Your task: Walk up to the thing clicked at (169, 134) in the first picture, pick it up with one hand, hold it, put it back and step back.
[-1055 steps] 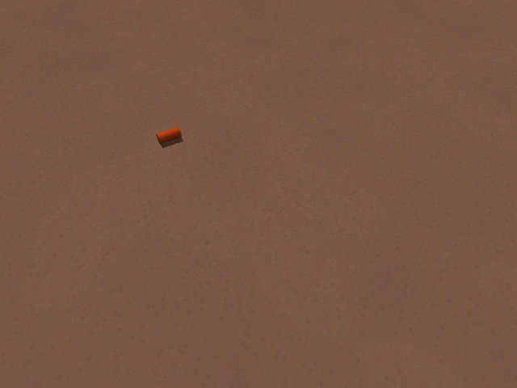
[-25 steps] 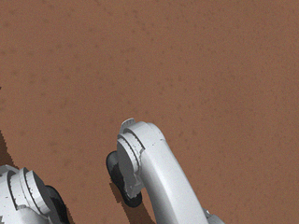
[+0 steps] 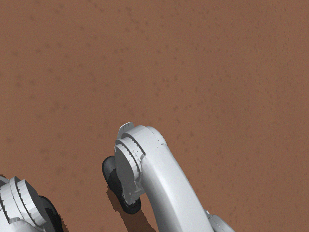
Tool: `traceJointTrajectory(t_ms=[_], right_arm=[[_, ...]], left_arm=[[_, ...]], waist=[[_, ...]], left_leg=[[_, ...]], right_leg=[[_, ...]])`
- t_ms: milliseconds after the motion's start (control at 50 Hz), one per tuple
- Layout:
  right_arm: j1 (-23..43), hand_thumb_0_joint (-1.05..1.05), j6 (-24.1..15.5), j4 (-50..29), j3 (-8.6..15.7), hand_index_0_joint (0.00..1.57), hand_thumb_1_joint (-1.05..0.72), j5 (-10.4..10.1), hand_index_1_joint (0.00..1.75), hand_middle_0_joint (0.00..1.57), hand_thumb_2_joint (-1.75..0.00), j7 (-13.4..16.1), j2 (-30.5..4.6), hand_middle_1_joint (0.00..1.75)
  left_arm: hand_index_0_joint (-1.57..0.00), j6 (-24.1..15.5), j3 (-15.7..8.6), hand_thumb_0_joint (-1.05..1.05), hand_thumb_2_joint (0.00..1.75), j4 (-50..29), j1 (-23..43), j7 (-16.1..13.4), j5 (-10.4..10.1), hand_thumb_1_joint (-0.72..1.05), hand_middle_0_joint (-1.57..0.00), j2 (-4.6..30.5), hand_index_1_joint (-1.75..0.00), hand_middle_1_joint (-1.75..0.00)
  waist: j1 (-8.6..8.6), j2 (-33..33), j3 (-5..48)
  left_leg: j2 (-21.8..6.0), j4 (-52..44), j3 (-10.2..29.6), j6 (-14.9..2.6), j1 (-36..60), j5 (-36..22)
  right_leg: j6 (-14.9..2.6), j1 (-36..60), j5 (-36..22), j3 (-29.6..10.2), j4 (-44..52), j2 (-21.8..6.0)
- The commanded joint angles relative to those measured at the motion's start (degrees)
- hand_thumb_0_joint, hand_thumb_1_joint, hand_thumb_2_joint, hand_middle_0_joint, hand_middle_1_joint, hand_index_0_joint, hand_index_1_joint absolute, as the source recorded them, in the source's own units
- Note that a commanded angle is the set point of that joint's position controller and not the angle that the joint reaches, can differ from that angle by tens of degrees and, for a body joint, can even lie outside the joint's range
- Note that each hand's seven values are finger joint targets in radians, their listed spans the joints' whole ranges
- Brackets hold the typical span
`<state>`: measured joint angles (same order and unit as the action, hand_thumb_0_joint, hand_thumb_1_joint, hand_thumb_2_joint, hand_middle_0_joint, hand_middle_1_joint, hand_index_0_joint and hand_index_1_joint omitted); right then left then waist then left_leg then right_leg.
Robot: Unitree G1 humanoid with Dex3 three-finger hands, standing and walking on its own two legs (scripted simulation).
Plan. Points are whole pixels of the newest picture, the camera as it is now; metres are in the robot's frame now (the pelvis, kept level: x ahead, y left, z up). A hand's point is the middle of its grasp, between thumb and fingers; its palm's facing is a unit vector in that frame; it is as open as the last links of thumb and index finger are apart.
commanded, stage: rest palm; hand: left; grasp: from above
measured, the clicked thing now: out of the picture +0.53 +0.29 -0.28
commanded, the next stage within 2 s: close in 0.38 s
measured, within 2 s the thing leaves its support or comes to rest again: neither
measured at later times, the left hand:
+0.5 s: hand out of the picture +0.51 +0.28 -0.25, palm faces -0.44 -0.14 -0.89, open 13.4 cm
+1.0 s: hand out of the picture +0.51 +0.28 -0.25, palm faces -0.45 -0.12 -0.88, open 12.9 cm
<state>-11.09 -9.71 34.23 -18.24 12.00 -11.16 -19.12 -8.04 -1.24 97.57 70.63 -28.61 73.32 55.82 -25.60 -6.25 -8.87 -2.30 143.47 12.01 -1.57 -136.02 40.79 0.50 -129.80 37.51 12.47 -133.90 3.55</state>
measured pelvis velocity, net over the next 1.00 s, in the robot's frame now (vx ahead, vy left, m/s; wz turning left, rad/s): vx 0.00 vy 0.00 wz -0.03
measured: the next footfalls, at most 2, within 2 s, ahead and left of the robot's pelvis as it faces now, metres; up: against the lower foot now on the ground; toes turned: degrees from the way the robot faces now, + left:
none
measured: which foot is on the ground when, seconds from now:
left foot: down 0.00-1.00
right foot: down 0.00-1.00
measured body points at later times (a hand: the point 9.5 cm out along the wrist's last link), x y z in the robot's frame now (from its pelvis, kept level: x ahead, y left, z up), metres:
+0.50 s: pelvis +0.00 +0.00 +0.00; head +0.31 +0.12 +0.31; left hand +0.53 +0.28 -0.20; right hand +0.02 -0.24 -0.04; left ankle +0.06 +0.12 -0.28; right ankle +0.11 -0.10 -0.28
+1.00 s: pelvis +0.00 +0.00 +0.01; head +0.31 +0.12 +0.31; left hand +0.53 +0.29 -0.20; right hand +0.01 -0.23 -0.04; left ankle +0.06 +0.12 -0.28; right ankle +0.11 -0.10 -0.28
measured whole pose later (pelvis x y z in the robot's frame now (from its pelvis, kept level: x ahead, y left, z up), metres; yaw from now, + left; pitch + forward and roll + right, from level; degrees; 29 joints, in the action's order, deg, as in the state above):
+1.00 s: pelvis +0.00 +0.00 +0.01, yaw -1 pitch +31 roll -15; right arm -10.1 -11.2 32.9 -21.3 12.5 -12.0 -20.0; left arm -7.0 0.4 97.4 71.2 -29.6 71.4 59.0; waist -26.9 -7.9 -11.5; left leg -2.5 142.9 13.4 -1.6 -135.3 41.2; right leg 0.9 -128.6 37.3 13.5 -132.1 4.2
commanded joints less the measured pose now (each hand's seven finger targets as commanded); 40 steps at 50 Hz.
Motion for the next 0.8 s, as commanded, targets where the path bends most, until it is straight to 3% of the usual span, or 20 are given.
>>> traceJointTrajectory(t_ms=[0,40,140,160,180,260,280,320,420,440,480,540,660,740,780], right_arm=[[-13.0,0.0,-0.4,1.6,4.8,0.2,-0.9,0.3,0.3,0.2,-0.9,0.0,-18.5,0.3],[-12.3,0.0,-0.6,1.4,4.8,0.2,-0.9,0.2,0.3,0.2,-0.9,0.1,-19.1,0.3],[-12.4,0.0,-1.1,1.1,4.0,0.2,-0.91,0.2,0.3,0.2,-0.9,-0.2,-18.7,0.3],[-12.7,0.0,-1.1,1.5,4.3,0.2,-0.9,0.2,0.3,0.2,-0.9,-0.2,-19.0,0.3],[-12.4,0.0,-1.3,1.0,4.2,0.2,-0.91,0.2,0.3,0.2,-0.91,-0.2,-19.2,0.3],[-12.5,0.0,-1.3,1.1,3.9,0.2,-0.91,0.2,0.3,0.2,-0.91,-0.4,-18.9,0.3],[-12.4,0.0,-1.6,1.4,3.6,0.2,-0.91,0.3,0.3,0.2,-0.91,-0.7,-18.6,0.3],[-12.8,0.0,-1.5,1.8,3.8,0.2,-0.91,0.3,0.3,0.2,-0.91,-0.6,-19.2,0.3],[-12.5,0.0,-1.6,1.7,3.3,0.2,-0.91,0.6,0.3,0.2,-0.91,-1.2,-19.2,0.3],[-12.3,0.0,-1.4,1.6,3.4,0.2,-0.91,0.5,0.3,0.2,-0.91,-1.0,-19.6,0.3],[-11.9,0.0,-1.2,1.2,3.6,0.2,-0.9,0.2,0.3,0.2,-0.9,-0.9,-19.4,0.3],[-12.4,0.0,-0.9,1.1,3.3,0.2,-0.9,0.3,0.3,0.2,-0.9,-1.0,-18.8,0.3],[-11.7,0.0,-1.2,0.7,2.9,0.2,-0.9,0.2,0.3,0.2,-0.9,-0.4,-19.8,0.3],[-11.6,0.0,-1.2,0.9,2.6,0.2,-0.9,0.4,0.3,0.2,-0.9,-0.3,-19.5,0.3],[-11.1,0.0,-1.6,0.4,2.3,0.2,-0.9,0.6,0.3,0.2,-0.9,-0.4,-19.6,0.3]], left_arm=[[-0.13,0.3,0.7,0.0,1.01,-6.6,17.4,-2.6,-0.5,-0.42,-0.1,8.3,-1.09,-1.12],[-0.11,0.3,0.3,0.0,1.0,-7.0,17.9,-2.9,-0.6,-0.44,-0.09,9.5,-1.09,-1.11],[-0.11,0.7,0.7,0.0,1.03,-5.4,16.3,-3.3,-1.1,-0.45,-0.1,9.8,-1.1,-1.11],[-0.1,0.5,-0.2,0.0,1.03,-7.2,17.3,-3.7,-1.0,-0.46,-0.09,11.6,-1.09,-1.11],[-0.1,0.6,-0.5,0.0,1.02,-7.1,17.2,-3.7,-0.8,-0.45,-0.09,11.2,-1.1,-1.12],[-0.11,0.9,-0.3,0.0,1.07,-7.7,17.2,-4.4,-1.8,-0.46,-0.1,11.7,-1.12,-1.13],[-0.1,1.1,0.4,0.0,1.06,-6.1,16.2,-4.1,-1.8,-0.47,-0.1,10.2,-1.11,-1.12],[-0.09,1.1,-0.5,0.0,1.06,-6.8,16.1,-4.3,-1.8,-0.48,-0.09,11.7,-1.1,-1.11],[-0.09,1.3,-0.2,0.0,1.05,-7.7,17.4,-3.7,-1.9,-0.49,-0.09,11.1,-1.09,-1.09],[-0.08,1.2,-0.5,0.0,1.05,-7.5,16.9,-3.8,-1.8,-0.49,-0.09,12.5,-1.1,-1.09],[-0.1,1.3,-0.5,0.0,1.07,-7.4,15.8,-3.9,-1.7,-0.48,-0.11,12.4,-1.1,-1.09],[-0.12,1.5,0.7,0.0,1.09,-5.6,14.9,-3.7,-2.2,-0.45,-0.13,10.9,-1.09,-1.08],[-0.15,0.9,1.5,0.0,0.99,-5.5,16.6,-3.3,-2.4,-0.4,-0.14,10.9,-1.04,-1.05],[-0.16,0.5,0.9,0.0,0.96,-6.9,16.9,-3.4,-1.7,-0.39,-0.15,12.5,-1.02,-1.02],[-0.16,0.8,1.9,0.0,0.97,-4.5,14.9,-3.0,-1.7,-0.39,-0.17,10.6,-1.01,-1.0]], waist=[[-4.24,30.5,36.7],[-3.69,32.1,37.2],[-4.17,29.8,35.0],[-3.49,31.7,36.8],[-3.33,31.5,37.0],[-3.96,31.2,39.1],[-4.31,30.6,36.8],[-4.08,32.6,38.5],[-4.82,33.3,36.6],[-4.48,34.0,37.5],[-3.79,33.4,37.9],[-4.81,30.2,36.2],[-5.75,30.6,33.5],[-5.11,33.0,35.1],[-5.65,30.6,31.8]], left_leg=[[-0.8,-13.6,-2.1,0.55,30.2,-14.4],[-1.0,-13.7,-1.7,0.96,31.2,-15.2],[-0.8,-13.6,-2.4,0.38,27.9,-12.4],[-0.9,-13.9,-2.3,0.56,28.9,-12.7],[-1.0,-13.5,-1.9,0.77,30.3,-14.0],[-1.2,-13.2,-2.5,0.31,29.6,-15.8],[-1.0,-12.4,-2.7,0.16,28.4,-15.2],[-1.3,-13.2,-2.0,0.76,31.6,-17.7],[-1.4,-13.4,-1.4,0.95,31.4,-16.5],[-1.5,-13.8,-1.3,0.99,31.7,-16.2],[-1.3,-13.7,-1.8,0.86,30.6,-16.3],[-1.3,-13.5,-2.1,0.17,28.0,-15.4],[-1.5,-14.4,-0.9,0.66,28.8,-12.9],[-1.8,-14.5,-0.7,1.03,31.0,-14.3],[-1.6,-14.1,-0.9,0.84,28.9,-12.7]], right_leg=[[-2.15,21.4,-16.2,3.2,11.5,2.6],[-2.49,20.9,-16.5,3.2,11.2,2.5],[-2.09,22.8,-15.3,2.8,12.0,2.8],[-2.24,23.5,-15.1,2.8,12.1,2.9],[-2.34,22.1,-15.9,3.1,11.6,2.6],[-1.66,26.8,-18.9,2.8,12.4,3.2],[-1.77,25.3,-18.3,2.7,12.0,3.1],[-1.97,25.5,-19.5,3.1,12.0,3.2],[-2.11,23.5,-18.1,3.4,11.8,2.7],[-2.21,24.2,-17.9,3.5,12.1,3.0],[-2.28,25.5,-18.3,3.2,12.2,3.2],[-1.7,27.0,-18.5,3.1,12.8,3.6],[-2.06,23.5,-15.6,3.7,12.7,3.2],[-2.01,23.8,-16.6,3.6,12.5,3.0],[-2.04,22.0,-15.3,3.7,12.7,2.9]])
